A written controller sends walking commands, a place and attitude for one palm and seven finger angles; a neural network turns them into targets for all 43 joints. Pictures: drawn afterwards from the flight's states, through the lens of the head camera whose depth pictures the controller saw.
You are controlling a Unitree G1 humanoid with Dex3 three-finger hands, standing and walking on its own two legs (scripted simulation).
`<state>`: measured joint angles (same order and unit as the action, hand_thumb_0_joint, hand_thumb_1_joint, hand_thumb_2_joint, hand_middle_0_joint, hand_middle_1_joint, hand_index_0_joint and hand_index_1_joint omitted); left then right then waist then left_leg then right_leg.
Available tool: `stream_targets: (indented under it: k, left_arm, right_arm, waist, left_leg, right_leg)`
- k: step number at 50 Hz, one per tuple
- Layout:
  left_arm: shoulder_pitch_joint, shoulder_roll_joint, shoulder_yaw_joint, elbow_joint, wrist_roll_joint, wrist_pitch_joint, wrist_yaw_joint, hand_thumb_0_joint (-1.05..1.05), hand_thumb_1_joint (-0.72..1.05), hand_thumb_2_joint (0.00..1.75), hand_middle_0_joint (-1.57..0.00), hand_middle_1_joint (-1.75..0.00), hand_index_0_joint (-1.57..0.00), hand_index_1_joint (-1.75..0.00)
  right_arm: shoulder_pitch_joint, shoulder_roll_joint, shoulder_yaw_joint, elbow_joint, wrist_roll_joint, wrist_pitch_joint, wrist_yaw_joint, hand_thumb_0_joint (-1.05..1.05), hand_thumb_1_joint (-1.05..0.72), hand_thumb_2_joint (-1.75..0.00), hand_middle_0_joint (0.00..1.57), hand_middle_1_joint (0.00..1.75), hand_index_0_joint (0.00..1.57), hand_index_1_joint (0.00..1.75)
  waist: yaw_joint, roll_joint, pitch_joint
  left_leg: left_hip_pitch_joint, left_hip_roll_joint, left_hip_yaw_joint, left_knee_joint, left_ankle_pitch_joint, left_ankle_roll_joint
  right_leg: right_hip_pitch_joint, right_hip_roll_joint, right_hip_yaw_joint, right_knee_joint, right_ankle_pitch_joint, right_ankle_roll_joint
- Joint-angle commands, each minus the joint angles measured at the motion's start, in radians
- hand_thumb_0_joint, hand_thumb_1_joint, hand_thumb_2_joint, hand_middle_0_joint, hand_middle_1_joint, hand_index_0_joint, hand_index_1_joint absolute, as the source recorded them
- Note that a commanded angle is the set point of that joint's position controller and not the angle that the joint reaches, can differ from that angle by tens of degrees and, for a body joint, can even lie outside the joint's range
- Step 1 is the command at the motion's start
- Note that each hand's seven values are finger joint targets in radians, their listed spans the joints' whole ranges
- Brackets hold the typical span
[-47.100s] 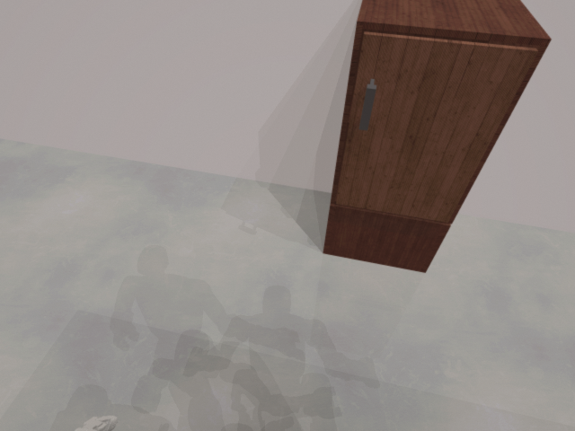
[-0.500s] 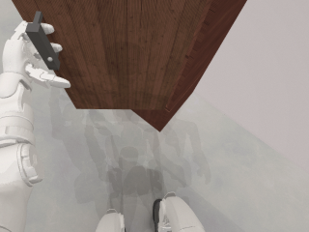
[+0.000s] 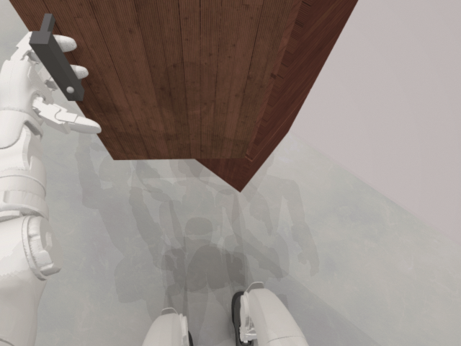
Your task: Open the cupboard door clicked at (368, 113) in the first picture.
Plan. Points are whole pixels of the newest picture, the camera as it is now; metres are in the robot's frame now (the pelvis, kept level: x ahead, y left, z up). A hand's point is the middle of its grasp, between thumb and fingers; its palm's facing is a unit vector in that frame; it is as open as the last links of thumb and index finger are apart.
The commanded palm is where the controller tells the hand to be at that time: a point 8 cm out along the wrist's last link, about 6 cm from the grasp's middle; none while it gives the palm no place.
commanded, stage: slide the fingers in behind the handle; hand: left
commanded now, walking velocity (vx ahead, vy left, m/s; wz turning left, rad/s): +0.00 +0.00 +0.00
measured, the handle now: (63, 59) +0.58 +0.22 +0.07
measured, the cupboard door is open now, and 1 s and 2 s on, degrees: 41 41 80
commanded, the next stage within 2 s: close the thumb around the handle in 0.04 s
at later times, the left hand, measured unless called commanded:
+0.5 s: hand (67, 85) +0.53 +0.21 +0.06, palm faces -0.05 -1.00 -0.03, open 10.3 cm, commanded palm +0.51 +0.25 +0.07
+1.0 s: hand (75, 87) +0.53 +0.20 +0.06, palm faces -0.03 -1.00 -0.03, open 5.8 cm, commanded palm +0.50 +0.25 +0.07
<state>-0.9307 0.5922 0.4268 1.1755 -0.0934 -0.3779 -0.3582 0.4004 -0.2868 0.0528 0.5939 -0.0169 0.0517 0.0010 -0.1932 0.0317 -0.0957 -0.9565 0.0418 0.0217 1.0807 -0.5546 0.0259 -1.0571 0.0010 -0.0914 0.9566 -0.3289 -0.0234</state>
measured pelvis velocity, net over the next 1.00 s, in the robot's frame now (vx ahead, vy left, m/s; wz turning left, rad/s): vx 0.01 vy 0.00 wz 0.00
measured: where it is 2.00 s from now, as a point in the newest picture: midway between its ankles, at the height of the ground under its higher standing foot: outside the picture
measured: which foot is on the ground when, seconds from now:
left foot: down 0.00-1.00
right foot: down 0.00-1.00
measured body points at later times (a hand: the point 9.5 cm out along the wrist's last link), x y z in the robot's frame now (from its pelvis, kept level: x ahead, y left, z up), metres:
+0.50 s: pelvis +0.01 +0.01 +0.00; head +0.17 +0.03 +0.42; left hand +0.53 +0.26 +0.07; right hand +0.00 -0.25 -0.11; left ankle -0.03 +0.10 -0.66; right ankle +0.06 -0.11 -0.66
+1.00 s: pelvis +0.01 +0.00 +0.00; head +0.17 +0.02 +0.43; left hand +0.52 +0.25 +0.07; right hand +0.02 -0.26 -0.11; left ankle -0.03 +0.10 -0.66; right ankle +0.06 -0.11 -0.66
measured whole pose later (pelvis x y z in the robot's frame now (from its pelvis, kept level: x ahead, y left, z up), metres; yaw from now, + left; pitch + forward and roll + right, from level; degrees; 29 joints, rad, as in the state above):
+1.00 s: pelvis +0.01 +0.00 +0.00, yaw +0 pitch +25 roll -3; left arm -0.91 0.55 0.42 1.16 -0.08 -0.39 -0.31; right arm 0.39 -0.27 0.05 0.59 -0.03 0.07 0.01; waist -0.19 0.04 -0.10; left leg -0.93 0.04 0.01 1.07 -0.57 0.03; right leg -1.03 0.00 -0.09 0.95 -0.35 -0.02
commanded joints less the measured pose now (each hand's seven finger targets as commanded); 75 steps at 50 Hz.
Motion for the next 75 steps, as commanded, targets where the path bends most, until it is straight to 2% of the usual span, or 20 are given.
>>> stream_targets:
  k: [1,4,7,13,16,22,26,29,32,36,43,47,48,56,59,66,70,71,73,75]
  left_arm:
    - [-0.43,0.244,0.019,-0.2,-0.03,-0.066,0.003,0.0,-0.5,0.3,-0.3,-1.2,-0.3,-1.2]
    - [-0.431,0.295,0.052,-0.167,-0.018,-0.06,0.013,0.0,-0.5,0.3,-0.3,-1.2,-0.3,-1.2]
    - [-0.467,0.267,0.01,-0.174,0.004,-0.069,0.017,0.0,-0.5,0.3,-0.3,-1.2,-0.3,-1.2]
    - [-0.491,0.293,0.045,-0.18,-0.015,-0.069,0.015,0.0,-0.16,0.44,-0.32,-1.24,-0.32,-1.24]
    - [-0.469,0.298,0.052,-0.213,-0.014,-0.072,0.011,0.0,0.0,0.52,-0.34,-1.25,-0.34,-1.25]
    - [-0.449,0.231,0.007,-0.211,-0.017,-0.053,0.013,0.0,0.34,0.66,-0.36,-1.29,-0.36,-1.29]
    - [-0.427,0.228,0.016,-0.232,-0.024,-0.058,0.017,0.0,0.56,0.76,-0.38,-1.31,-0.38,-1.31]
    - [-0.391,0.211,0.009,-0.239,-0.021,-0.06,0.022,0.0,0.73,0.83,-0.39,-1.33,-0.39,-1.33]
    - [-0.371,0.207,0.01,-0.253,-0.022,-0.069,0.029,0.0,0.9,0.9,-0.4,-1.35,-0.4,-1.35]
    - [-0.382,0.179,-0.002,-0.249,-0.025,-0.071,0.043,0.0,0.9,0.9,-0.4,-1.35,-0.4,-1.35]
    - [-0.364,0.213,0.016,-0.231,-0.011,-0.083,0.049,0.0,0.9,0.9,-0.4,-1.35,-0.4,-1.35]
    - [-0.404,0.218,0.011,-0.246,-0.005,-0.091,0.041,0.0,0.9,0.9,-0.4,-1.35,-0.4,-1.35]
    - [-0.41,0.262,0.035,-0.225,0.002,-0.089,0.041,0.0,0.9,0.9,-0.4,-1.35,-0.4,-1.35]
    - [-0.221,0.26,0.063,-0.335,-0.043,-0.086,0.004,0.0,0.9,0.9,-0.4,-1.35,-0.4,-1.35]
    - [-0.096,0.239,0.069,-0.369,-0.067,-0.068,-0.001,0.0,0.9,0.9,-0.4,-1.35,-0.4,-1.35]
    - [0.262,0.127,0.044,-0.559,-0.134,-0.055,-0.004,0.0,0.9,0.9,-0.4,-1.35,-0.4,-1.35]
    - [0.509,0.008,-0.01,-0.734,-0.18,-0.055,0.007,0.0,0.9,0.9,-0.4,-1.35,-0.4,-1.35]
    - [0.543,-0.018,0.113,-0.815,-0.235,-0.061,0.139,0.0,0.9,0.9,-0.4,-1.35,-0.4,-1.35]
    - [0.663,-0.2,-0.019,-0.857,-0.211,-0.062,0.266,0.0,0.9,0.9,-0.4,-1.35,-0.4,-1.35]
    - [0.731,-0.22,-0.041,-0.934,-0.166,-0.072,0.36,0.0,0.9,0.9,-0.4,-1.35,-0.4,-1.35]
  right_arm:
    - [0.184,-0.18,-0.064,-0.038,0.004,-0.013,-0.017,0.0,-0.9,-0.9,0.2,0.3,0.2,0.3]
    - [0.188,-0.184,-0.06,-0.034,0.003,-0.014,-0.022,0.0,-0.9,-0.9,0.2,0.3,0.2,0.3]
    - [0.19,-0.181,-0.058,-0.029,-0.002,-0.019,-0.021,0.0,-0.9,-0.9,0.2,0.3,0.2,0.3]
    - [0.198,-0.19,-0.059,-0.029,-0.006,-0.019,-0.022,0.0,-0.9,-0.9,0.2,0.3,0.2,0.3]
    - [0.205,-0.189,-0.062,-0.031,-0.01,-0.015,-0.017,0.0,-0.9,-0.9,0.2,0.3,0.2,0.3]
    - [0.207,-0.185,-0.065,-0.03,-0.007,0.001,-0.011,0.0,-0.9,-0.9,0.2,0.3,0.2,0.3]
    - [0.213,-0.182,-0.067,-0.028,-0.009,0.003,-0.008,0.0,-0.9,-0.9,0.2,0.3,0.2,0.3]
    - [0.216,-0.179,-0.072,-0.031,-0.01,0.009,-0.005,0.0,-0.9,-0.9,0.2,0.3,0.2,0.3]
    - [0.211,-0.176,-0.073,-0.033,-0.009,0.012,-0.002,0.0,-0.9,-0.9,0.2,0.3,0.2,0.3]
    - [0.208,-0.171,-0.075,-0.032,-0.009,0.013,-0.001,0.0,-0.9,-0.9,0.2,0.3,0.2,0.3]
    - [0.198,-0.17,-0.07,-0.035,-0.007,0.011,-0.003,0.0,-0.9,-0.9,0.2,0.3,0.2,0.3]
    - [0.194,-0.167,-0.071,-0.034,-0.008,0.006,-0.008,0.0,-0.9,-0.9,0.2,0.3,0.2,0.3]
    - [0.194,-0.173,-0.069,-0.032,-0.007,0.008,-0.012,0.0,-0.9,-0.9,0.2,0.3,0.2,0.3]
    - [0.169,-0.169,-0.073,-0.08,0.004,0.006,-0.008,0.0,-0.9,-0.9,0.2,0.3,0.2,0.3]
    - [0.149,-0.168,-0.075,-0.102,0.012,0.007,-0.004,0.0,-0.9,-0.9,0.2,0.3,0.2,0.3]
    - [0.092,-0.148,-0.089,-0.16,0.029,-0.005,0.009,0.0,-0.9,-0.9,0.2,0.3,0.2,0.3]
    - [0.039,-0.134,-0.094,-0.205,0.034,-0.029,0.021,0.0,-0.9,-0.9,0.2,0.3,0.2,0.3]
    - [0.001,-0.104,-0.101,-0.21,0.035,-0.039,0.028,0.0,-0.9,-0.9,0.2,0.3,0.2,0.3]
    - [-0.032,-0.097,-0.103,-0.202,0.032,-0.058,0.046,0.0,-0.9,-0.9,0.2,0.3,0.2,0.3]
    - [-0.058,-0.095,-0.106,-0.208,0.026,-0.062,0.054,0.0,-0.9,-0.9,0.2,0.3,0.2,0.3]
  waist:
    - [-0.019,0.121,-0.502]
    - [-0.018,0.083,-0.471]
    - [-0.023,0.155,-0.471]
    - [-0.028,0.125,-0.538]
    - [-0.014,0.178,-0.585]
    - [-0.03,0.149,-0.52]
    - [-0.014,0.187,-0.544]
    - [-0.016,0.139,-0.532]
    - [0.001,0.18,-0.54]
    - [-0.011,0.157,-0.52]
    - [-0.003,0.118,-0.505]
    - [-0.006,0.158,-0.54]
    - [-0.008,0.132,-0.527]
    - [0.053,0.128,-0.62]
    - [0.071,0.071,-0.586]
    - [0.142,0.048,-0.545]
    - [0.175,0.026,-0.516]
    - [0.241,0.026,-0.496]
    - [0.207,0.004,-0.404]
    - [0.214,-0.034,-0.374]
  left_leg:
    - [0.166,-0.028,-0.06,-0.133,0.4,-0.003]
    - [0.113,-0.028,-0.057,-0.133,0.363,0.001]
    - [0.172,-0.025,-0.072,-0.132,0.404,-0.007]
    - [0.186,-0.022,-0.084,-0.118,0.441,-0.011]
    - [0.243,-0.018,-0.086,-0.111,0.531,-0.021]
    - [0.266,-0.009,-0.097,-0.122,0.56,-0.026]
    - [0.303,-0.008,-0.1,-0.121,0.629,-0.038]
    - [0.302,-0.005,-0.1,-0.123,0.651,-0.035]
    - [0.327,-0.006,-0.101,-0.122,0.686,-0.045]
    - [0.312,-0.008,-0.094,-0.124,0.675,-0.039]
    - [0.248,-0.016,-0.083,-0.128,0.603,-0.027]
    - [0.25,-0.021,-0.076,-0.121,0.582,-0.022]
    - [0.229,-0.019,-0.078,-0.117,0.569,-0.02]
    - [0.22,-0.028,-0.052,-0.142,0.584,-0.01]
    - [0.166,-0.034,-0.034,-0.166,0.531,-0.001]
    - [0.144,-0.039,-0.009,-0.226,0.555,0.008]
    - [0.15,-0.041,-0.002,-0.25,0.601,0.011]
    - [0.162,-0.045,-0.003,-0.254,0.572,-0.015]
    - [0.192,-0.041,-0.005,-0.267,0.553,-0.03]
    - [0.198,-0.043,-0.009,-0.27,0.531,-0.033]
  right_leg:
    - [0.423,0.033,0.079,-0.064,0.266,-0.002]
    - [0.438,0.03,0.082,-0.063,0.246,-0.001]
    - [0.372,0.03,0.069,-0.051,0.237,-0.005]
    - [0.391,0.031,0.065,-0.039,0.263,-0.005]
    - [0.386,0.033,0.061,-0.031,0.315,-0.008]
    - [0.349,0.04,0.046,-0.043,0.306,-0.004]
    - [0.351,0.04,0.043,-0.04,0.33,-0.008]
    - [0.366,0.041,0.042,-0.046,0.349,-0.004]
    - [0.358,0.041,0.041,-0.041,0.353,-0.008]
    - [0.37,0.041,0.044,-0.047,0.367,-0.004]
    - [0.423,0.036,0.055,-0.043,0.376,-0.005]
    - [0.433,0.034,0.064,-0.038,0.382,-0.007]
    - [0.433,0.033,0.066,-0.037,0.379,-0.005]
    - [0.575,0.03,0.083,-0.044,0.463,-0.011]
    - [0.639,0.028,0.093,-0.062,0.479,-0.01]
    - [0.736,0.009,0.108,-0.079,0.534,-0.019]
    - [0.777,-0.002,0.106,-0.079,0.582,-0.025]
    - [0.748,0.007,0.084,-0.091,0.538,-0.018]
    - [0.672,0.011,0.054,-0.104,0.463,-0.012]
    - [0.666,0.01,0.045,-0.102,0.425,-0.015]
